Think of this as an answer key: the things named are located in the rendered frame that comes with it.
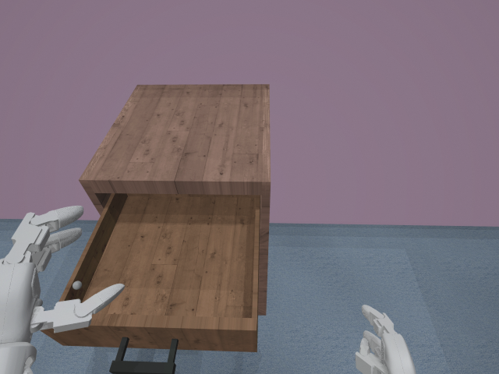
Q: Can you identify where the drawer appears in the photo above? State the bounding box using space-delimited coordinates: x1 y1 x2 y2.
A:
41 193 260 352

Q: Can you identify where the right robot hand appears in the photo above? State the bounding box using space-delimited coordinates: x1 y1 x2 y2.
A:
356 305 416 374

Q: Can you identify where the left robot hand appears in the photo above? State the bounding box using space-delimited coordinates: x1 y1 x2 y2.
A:
0 206 125 344

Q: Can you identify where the robot left forearm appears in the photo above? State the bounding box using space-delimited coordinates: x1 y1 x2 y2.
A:
0 342 37 374

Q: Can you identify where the cabinet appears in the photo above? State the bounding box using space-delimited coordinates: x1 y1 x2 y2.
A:
79 84 271 316

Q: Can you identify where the handle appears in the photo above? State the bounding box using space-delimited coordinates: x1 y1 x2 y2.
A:
109 337 179 374

